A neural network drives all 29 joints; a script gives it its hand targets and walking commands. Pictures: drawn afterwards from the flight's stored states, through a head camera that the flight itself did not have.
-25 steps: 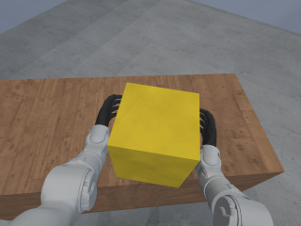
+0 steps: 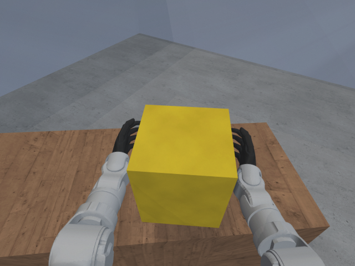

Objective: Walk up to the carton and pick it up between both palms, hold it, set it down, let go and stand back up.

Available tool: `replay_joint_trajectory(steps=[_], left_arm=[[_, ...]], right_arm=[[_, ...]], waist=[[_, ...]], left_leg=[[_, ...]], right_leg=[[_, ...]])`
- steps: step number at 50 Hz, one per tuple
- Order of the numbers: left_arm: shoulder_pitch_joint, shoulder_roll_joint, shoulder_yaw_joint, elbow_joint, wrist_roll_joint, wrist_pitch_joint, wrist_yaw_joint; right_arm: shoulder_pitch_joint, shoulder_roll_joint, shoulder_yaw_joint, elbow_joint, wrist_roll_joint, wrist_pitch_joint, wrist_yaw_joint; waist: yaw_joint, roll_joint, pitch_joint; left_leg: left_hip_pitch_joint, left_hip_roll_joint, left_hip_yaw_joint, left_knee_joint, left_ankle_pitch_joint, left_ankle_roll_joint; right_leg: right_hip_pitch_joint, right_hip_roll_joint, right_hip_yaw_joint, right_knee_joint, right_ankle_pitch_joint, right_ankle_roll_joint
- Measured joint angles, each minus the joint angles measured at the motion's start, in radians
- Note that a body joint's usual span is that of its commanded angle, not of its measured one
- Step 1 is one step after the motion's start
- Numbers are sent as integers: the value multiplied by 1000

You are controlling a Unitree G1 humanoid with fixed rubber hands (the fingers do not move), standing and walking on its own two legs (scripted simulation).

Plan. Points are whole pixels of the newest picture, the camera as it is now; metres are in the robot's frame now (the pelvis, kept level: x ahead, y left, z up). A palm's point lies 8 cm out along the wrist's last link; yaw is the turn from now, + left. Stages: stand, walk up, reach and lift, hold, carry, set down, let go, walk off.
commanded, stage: reach and lift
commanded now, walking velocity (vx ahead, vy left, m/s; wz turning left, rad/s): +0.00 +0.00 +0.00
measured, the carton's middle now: (183, 168) +0.37 -0.01 +0.02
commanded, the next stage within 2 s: hold in 1.74 s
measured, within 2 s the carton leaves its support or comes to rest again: neither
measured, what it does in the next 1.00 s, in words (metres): stands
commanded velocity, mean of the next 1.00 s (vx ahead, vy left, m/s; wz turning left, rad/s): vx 0.00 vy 0.00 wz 0.00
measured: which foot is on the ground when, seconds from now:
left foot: down 0.00-1.00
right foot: down 0.00-1.00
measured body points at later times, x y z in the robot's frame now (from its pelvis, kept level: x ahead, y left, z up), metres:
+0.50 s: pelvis -0.02 -0.02 +0.00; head -0.07 +0.00 +0.45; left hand +0.37 +0.13 +0.13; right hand +0.35 -0.18 +0.13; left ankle +0.00 +0.09 -0.75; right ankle -0.03 -0.13 -0.75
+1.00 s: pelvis -0.03 -0.02 +0.00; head -0.08 +0.00 +0.45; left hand +0.34 +0.13 +0.16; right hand +0.34 -0.17 +0.14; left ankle +0.00 +0.09 -0.75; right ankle -0.03 -0.13 -0.75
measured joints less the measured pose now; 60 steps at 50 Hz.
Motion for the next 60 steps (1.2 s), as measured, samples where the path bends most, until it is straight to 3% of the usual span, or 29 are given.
replay_joint_trajectory(steps=[10,19,27,40,50,60], left_arm=[[21,-42,17,-176,42,170,20],[-11,-87,121,-296,140,324,4],[31,-100,173,-430,187,413,-37],[118,-110,140,-673,208,568,-44],[129,-132,132,-775,233,648,-43],[96,-135,149,-769,241,679,-43]], right_arm=[[14,-8,-47,-90,-6,98,37],[-62,-27,-64,-114,-33,216,64],[-83,-12,-46,-124,-35,251,64],[-43,-29,37,-232,37,313,49],[-30,-51,58,-306,70,367,51],[-61,-41,26,-288,47,387,68]], waist=[[10,-11,3],[27,-20,39],[29,-36,69],[4,-49,95],[-13,-39,106],[-3,-38,96]], left_leg=[[16,4,1,-33,36,-6],[83,10,20,-85,66,-11],[139,14,8,-99,67,-21],[172,8,-29,-72,50,-28],[169,7,-26,-69,54,-24],[161,7,-14,-82,66,-21]], right_leg=[[7,4,2,-16,28,-7],[42,7,21,-16,38,-13],[98,12,9,-21,31,-21],[153,10,-28,-15,11,-25],[150,9,-24,-14,19,-22],[129,7,-14,-7,23,-22]])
